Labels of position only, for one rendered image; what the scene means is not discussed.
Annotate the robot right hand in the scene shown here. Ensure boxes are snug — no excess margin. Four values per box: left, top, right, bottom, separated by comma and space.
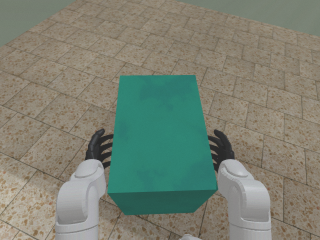
208, 129, 235, 173

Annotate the robot right forearm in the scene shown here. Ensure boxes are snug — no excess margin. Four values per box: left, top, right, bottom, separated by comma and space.
217, 159, 272, 240

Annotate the robot left hand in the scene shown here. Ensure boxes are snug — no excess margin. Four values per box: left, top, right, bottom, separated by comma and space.
85, 128, 114, 169

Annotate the carton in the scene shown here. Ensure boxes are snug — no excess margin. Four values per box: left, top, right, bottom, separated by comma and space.
107, 75, 218, 215

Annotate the robot left forearm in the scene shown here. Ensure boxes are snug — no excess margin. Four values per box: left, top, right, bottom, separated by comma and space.
55, 159, 107, 240

